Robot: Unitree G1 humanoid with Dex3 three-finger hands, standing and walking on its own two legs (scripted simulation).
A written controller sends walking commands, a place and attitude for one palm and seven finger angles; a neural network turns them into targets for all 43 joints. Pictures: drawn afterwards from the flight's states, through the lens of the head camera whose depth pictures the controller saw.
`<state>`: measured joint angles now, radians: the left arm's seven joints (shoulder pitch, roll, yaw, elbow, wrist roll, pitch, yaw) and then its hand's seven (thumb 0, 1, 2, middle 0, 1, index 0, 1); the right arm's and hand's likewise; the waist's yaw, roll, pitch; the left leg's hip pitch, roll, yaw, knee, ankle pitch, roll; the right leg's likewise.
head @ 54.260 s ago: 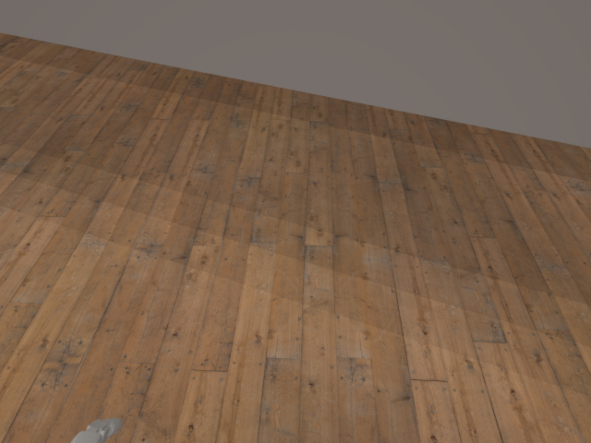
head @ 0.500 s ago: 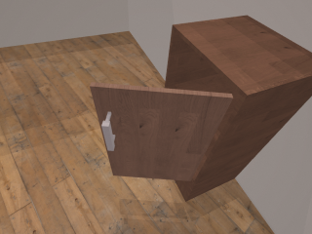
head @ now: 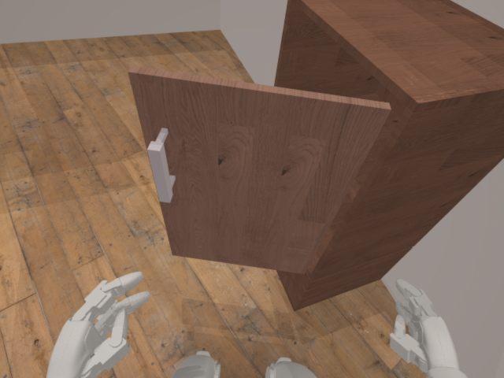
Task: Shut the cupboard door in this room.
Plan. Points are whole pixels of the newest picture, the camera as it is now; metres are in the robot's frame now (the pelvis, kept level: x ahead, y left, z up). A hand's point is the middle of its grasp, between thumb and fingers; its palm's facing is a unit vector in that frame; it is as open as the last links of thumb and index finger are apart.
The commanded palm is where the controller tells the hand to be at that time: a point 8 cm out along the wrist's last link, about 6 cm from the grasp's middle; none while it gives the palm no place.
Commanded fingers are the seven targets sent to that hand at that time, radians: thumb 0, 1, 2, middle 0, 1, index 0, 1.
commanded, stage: raise the hand and make a fist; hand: left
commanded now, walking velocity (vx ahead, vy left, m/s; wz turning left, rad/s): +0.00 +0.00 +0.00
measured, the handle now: (164, 166) +0.46 +0.20 +0.05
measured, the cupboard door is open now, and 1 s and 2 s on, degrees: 63 63 63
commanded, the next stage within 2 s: bring the fist close to the handle in 1.50 s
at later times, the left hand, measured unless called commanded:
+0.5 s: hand (110, 295) +0.22 +0.21 +0.05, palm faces +0.06 -1.00 -0.04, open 3.8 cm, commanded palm +0.19 +0.25 +0.04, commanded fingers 0.00 0.90 0.90 -1.04 -1.22 -1.04 -1.22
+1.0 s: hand (111, 293) +0.23 +0.21 +0.03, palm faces -0.05 -1.00 -0.02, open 3.1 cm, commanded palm +0.21 +0.27 +0.05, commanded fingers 0.00 0.90 0.90 -1.30 -1.50 -1.30 -1.50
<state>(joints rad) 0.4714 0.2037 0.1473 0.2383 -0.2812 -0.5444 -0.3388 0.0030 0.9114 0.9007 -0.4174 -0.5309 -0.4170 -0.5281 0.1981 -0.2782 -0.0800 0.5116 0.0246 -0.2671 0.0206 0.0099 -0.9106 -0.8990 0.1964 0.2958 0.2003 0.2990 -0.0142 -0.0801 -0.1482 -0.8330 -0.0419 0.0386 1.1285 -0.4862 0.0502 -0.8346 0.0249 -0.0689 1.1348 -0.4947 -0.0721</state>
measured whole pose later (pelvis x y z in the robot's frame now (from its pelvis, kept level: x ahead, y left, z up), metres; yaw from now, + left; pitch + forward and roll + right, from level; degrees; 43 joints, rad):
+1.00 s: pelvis +0.02 +0.03 -0.01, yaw +0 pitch +16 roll -4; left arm 0.41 0.26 0.10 -0.04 -0.26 -0.36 -0.26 0.01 0.90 0.90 -1.27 -1.47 -1.27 -1.46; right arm 0.23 -0.23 0.04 0.44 0.02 -0.16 -0.03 0.01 -0.90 -0.90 0.20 0.30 0.21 0.30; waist 0.01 0.03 -0.16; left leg -0.94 -0.04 0.01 1.19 -0.53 0.09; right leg -0.89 0.03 -0.10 1.12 -0.51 -0.03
